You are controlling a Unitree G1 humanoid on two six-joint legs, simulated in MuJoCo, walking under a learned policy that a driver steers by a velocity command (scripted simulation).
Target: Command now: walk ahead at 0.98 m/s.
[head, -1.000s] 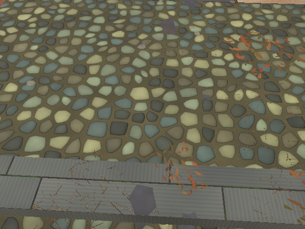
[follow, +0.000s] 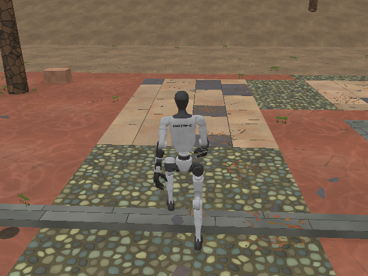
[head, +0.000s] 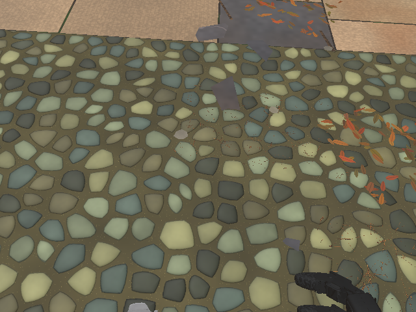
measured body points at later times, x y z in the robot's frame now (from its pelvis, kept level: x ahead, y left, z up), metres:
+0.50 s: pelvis +0.45 -0.01 +0.06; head +0.48 +0.00 +0.51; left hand +0.73 +0.17 +0.02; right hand +0.36 -0.24 -0.07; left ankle +0.20 +0.11 -0.64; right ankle +0.68 -0.12 -0.62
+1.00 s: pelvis +0.93 -0.02 +0.06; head +0.96 -0.03 +0.51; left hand +0.84 +0.21 -0.07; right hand +1.22 -0.20 +0.02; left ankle +1.17 +0.09 -0.63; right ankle +0.68 -0.11 -0.64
